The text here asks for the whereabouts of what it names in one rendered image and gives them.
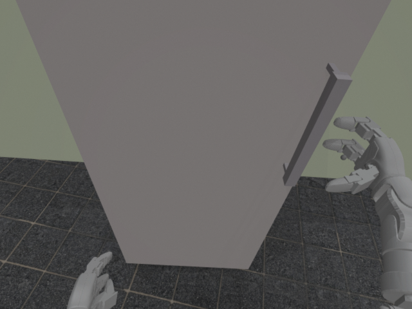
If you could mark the right robot forearm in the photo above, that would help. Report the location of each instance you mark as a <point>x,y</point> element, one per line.
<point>393,203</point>

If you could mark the handle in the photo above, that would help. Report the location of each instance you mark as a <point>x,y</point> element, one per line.
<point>332,95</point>

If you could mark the fridge door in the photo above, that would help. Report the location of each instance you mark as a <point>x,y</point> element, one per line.
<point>184,111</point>

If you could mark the left robot hand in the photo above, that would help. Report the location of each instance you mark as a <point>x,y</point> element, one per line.
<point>86,290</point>

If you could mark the right robot hand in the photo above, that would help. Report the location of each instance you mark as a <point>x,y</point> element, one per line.
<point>383,155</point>

